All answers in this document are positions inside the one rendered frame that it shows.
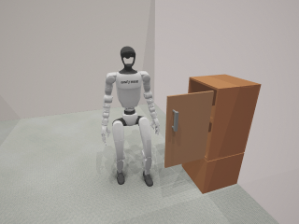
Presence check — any robot left shin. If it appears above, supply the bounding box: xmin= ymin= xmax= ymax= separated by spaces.
xmin=142 ymin=155 xmax=152 ymax=175

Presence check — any cupboard door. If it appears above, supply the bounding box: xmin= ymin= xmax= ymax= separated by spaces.
xmin=164 ymin=91 xmax=214 ymax=168

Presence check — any right robot upper arm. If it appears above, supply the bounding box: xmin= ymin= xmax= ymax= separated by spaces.
xmin=105 ymin=72 xmax=117 ymax=104

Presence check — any handle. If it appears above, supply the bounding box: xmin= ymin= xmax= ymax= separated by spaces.
xmin=171 ymin=109 xmax=178 ymax=132

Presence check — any left robot upper arm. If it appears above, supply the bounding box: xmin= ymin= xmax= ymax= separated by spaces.
xmin=139 ymin=71 xmax=152 ymax=99

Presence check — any left robot thigh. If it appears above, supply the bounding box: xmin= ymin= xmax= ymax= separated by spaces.
xmin=137 ymin=116 xmax=152 ymax=159

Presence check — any right robot forearm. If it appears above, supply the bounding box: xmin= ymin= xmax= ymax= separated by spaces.
xmin=101 ymin=96 xmax=111 ymax=126

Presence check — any left robot forearm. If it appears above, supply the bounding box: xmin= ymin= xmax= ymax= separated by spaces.
xmin=146 ymin=92 xmax=158 ymax=119

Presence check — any robot right hand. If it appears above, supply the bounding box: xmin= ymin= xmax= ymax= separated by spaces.
xmin=101 ymin=125 xmax=111 ymax=145

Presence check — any robot left hand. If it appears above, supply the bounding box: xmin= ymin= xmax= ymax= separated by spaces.
xmin=150 ymin=118 xmax=160 ymax=136

